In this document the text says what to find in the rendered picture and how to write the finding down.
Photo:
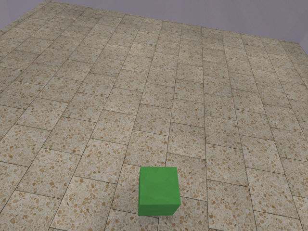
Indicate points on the carton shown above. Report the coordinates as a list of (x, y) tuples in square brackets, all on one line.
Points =
[(159, 193)]

